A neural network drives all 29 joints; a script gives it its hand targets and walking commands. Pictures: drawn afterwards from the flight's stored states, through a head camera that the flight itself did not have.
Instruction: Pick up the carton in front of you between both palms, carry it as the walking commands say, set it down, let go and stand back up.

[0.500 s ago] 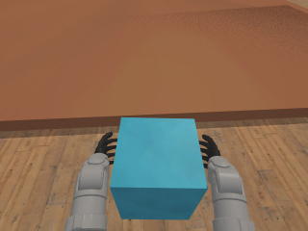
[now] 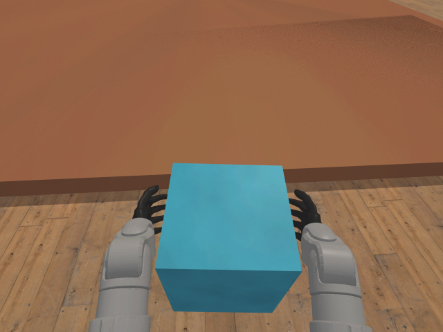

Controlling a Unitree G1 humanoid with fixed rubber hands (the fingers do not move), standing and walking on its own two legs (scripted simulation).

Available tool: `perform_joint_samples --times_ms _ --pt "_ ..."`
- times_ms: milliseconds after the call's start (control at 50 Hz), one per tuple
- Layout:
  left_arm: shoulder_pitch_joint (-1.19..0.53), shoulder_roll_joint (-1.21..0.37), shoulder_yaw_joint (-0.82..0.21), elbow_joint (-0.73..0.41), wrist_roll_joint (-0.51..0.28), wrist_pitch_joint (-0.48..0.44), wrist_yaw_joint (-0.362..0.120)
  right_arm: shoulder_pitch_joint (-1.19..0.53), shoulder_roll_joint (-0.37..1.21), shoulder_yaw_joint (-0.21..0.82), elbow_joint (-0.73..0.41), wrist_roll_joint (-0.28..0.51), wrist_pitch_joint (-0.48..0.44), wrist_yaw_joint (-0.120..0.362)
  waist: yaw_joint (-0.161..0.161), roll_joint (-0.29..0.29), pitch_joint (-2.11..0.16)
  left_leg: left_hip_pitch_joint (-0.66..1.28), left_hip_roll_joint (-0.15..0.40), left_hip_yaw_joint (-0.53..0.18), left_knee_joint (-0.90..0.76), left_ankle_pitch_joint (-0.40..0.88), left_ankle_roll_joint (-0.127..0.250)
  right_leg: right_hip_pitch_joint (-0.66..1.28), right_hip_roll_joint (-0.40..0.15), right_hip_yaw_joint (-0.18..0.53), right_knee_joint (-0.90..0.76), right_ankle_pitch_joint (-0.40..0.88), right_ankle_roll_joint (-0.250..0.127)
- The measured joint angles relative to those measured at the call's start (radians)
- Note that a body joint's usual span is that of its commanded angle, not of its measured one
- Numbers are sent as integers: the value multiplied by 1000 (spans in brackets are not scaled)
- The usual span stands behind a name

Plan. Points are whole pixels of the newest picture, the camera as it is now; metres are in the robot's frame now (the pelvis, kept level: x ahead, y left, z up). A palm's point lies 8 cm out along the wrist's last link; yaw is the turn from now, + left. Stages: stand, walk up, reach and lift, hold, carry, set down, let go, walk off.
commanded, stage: carry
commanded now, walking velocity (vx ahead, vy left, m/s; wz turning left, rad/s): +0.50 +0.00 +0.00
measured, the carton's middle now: (225, 242) +0.30 +0.00 +0.00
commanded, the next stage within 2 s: none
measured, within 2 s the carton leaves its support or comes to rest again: neither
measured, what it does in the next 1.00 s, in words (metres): walks ahead: right foot, then left foot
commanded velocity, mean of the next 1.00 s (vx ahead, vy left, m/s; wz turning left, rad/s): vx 0.50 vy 0.00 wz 0.00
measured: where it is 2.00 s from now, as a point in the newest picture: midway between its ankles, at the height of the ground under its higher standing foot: (212, 167)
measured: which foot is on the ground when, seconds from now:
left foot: down 0.00-0.36, up 0.38-0.72, down 0.74-1.00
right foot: down 0.00-0.16, up 0.18-0.32, down 0.34-0.76, up 0.78-1.00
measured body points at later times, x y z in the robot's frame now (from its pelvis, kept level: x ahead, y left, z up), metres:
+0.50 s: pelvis +0.22 -0.01 +0.01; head +0.22 -0.01 +0.46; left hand +0.49 +0.16 +0.09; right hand +0.51 -0.14 +0.09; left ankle +0.13 +0.10 -0.66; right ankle +0.17 -0.08 -0.74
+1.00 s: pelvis +0.54 +0.06 +0.01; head +0.56 +0.07 +0.46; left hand +0.82 +0.20 +0.06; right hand +0.80 -0.10 +0.07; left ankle +0.52 +0.11 -0.74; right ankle +0.57 -0.10 -0.67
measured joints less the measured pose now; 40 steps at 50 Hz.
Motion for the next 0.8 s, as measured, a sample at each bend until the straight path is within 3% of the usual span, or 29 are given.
perform_joint_samples --times_ms 80,160,220,260,340,360,380,420,480,580,680,740,760,800 --pt "7 -2 -44 -74 -29 95 30 29 -30 10 -102 50 102 -14 -8 -1 -47 -58 26 61 79 -102 9 0 -11 -30 0 14 -5" --pt "39 13 -58 -192 -53 203 54 25 -28 31 -171 87 197 -37 -1 -35 -56 -14 9 133 -14 10 13 0 -48 -17 39 -55 4" --pt "73 30 -37 -277 -89 255 55 32 0 64 -224 79 243 -57 0 -9 -55 12 23 156 -24 -41 15 -89 -48 -83 209 -141 0" --pt "84 21 -27 -314 -102 282 55 54 -6 86 -276 82 276 -67 -3 19 -41 48 44 156 -62 -52 11 -141 -28 -129 228 -186 -4" --pt "88 8 -49 -390 -108 314 55 83 -9 81 -398 92 328 -74 -24 51 8 126 76 134 -83 -92 -13 -145 7 -210 4 4 -14" --pt "77 7 -61 -396 -107 318 55 85 -10 69 -424 95 337 -74 -30 54 16 119 85 131 -22 -125 -17 -120 8 -229 -20 98 -39" --pt "66 6 -73 -390 -103 320 56 89 -11 55 -440 100 344 -75 -28 53 17 82 94 134 86 -136 -15 -108 7 -244 -7 112 -61" --pt "54 6 -83 -384 -96 336 58 82 -10 36 -444 109 363 -76 -21 28 16 -32 76 128 348 -150 4 -73 -2 -252 -6 50 -85" --pt "51 5 -71 -396 -92 365 65 54 -8 30 -420 116 383 -76 -5 -6 15 -187 68 154 533 -96 24 11 -12 -244 -91 30 -66" --pt "41 4 -43 -403 -95 371 66 26 -4 40 -392 108 375 -72 26 -28 18 -327 73 189 335 43 12 171 -28 -219 -241 25 -46" --pt "46 4 -48 -388 -97 353 64 50 -6 53 -394 91 356 -67 30 -23 33 -332 58 266 40 207 28 317 -49 -207 -273 -63 0" --pt "59 7 -48 -388 -94 348 60 56 -6 63 -384 90 348 -67 16 -28 48 -251 32 326 -37 250 60 336 -84 -186 -91 -187 20" --pt "60 7 -40 -378 -94 342 59 54 -6 67 -365 88 337 -66 5 -40 53 -255 27 338 15 237 90 282 -108 -170 64 -184 15" --pt "66 7 -32 -353 -90 335 58 52 -6 69 -326 88 325 -66 -11 -39 72 -235 30 348 59 162 122 118 -99 -95 412 -136 -2"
